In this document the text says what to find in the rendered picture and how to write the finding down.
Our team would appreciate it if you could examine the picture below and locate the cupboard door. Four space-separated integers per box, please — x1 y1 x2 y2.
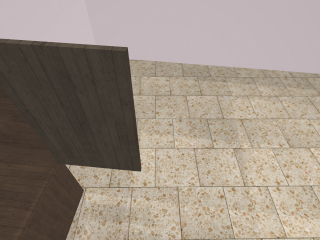
0 38 142 172

